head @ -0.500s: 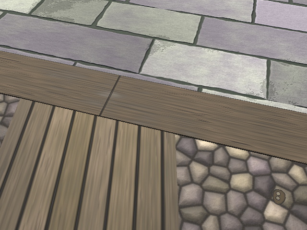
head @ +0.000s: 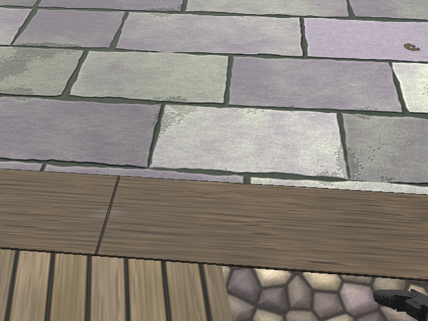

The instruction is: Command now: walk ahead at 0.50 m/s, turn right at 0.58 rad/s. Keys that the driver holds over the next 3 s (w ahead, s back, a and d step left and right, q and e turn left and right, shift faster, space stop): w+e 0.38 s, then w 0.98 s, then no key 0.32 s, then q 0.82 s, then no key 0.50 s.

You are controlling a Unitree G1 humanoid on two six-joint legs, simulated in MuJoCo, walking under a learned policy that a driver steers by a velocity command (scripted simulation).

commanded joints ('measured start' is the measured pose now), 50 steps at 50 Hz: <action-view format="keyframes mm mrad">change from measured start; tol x32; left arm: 1 -47 35 -4 -92 19 -15 0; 22 -373 20 -14 -250 -4 -7 -67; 29 112 229 59 -155 10 -9 -35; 50 11 174 32 10 0 -27 -8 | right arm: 1 270 -216 -76 -21 -20 -26 -14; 50 -36 -104 -13 -31 9 22 37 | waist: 1 -186 -32 -226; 2 -117 327 -333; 23 -153 47 81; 29 48 -193 -441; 50 -38 -108 50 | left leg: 1 539 207 -173 -9 -86 113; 3 796 432 -729 -144 -502 278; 8 382 251 -195 -235 -143 179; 22 509 280 173 -261 188 162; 26 506 255 254 106 698 116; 27 294 219 266 353 487 78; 28 -148 50 231 760 -401 11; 30 -321 54 6 938 -493 25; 50 -94 62 65 61 -10 59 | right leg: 1 -226 -111 71 338 205 -52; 4 -727 -115 -46 828 -65 26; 22 -561 -177 -236 169 353 4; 26 -132 -50 -315 25 308 -92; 29 565 -504 577 -133 220 -359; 36 -62 -335 38 -299 503 -241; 50 127 -364 -84 -224 508 -129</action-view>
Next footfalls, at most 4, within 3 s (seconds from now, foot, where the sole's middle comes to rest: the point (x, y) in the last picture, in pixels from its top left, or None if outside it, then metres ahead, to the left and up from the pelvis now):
0.02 left None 0.17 0.13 -0.77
0.54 right None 0.40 -0.19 -0.77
1.06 left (261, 239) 0.76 -0.06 -0.77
1.56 right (348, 202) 0.93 -0.37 -0.77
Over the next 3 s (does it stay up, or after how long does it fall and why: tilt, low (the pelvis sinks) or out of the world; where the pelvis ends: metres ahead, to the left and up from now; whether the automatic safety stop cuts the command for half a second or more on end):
stays up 0.88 -0.21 0.01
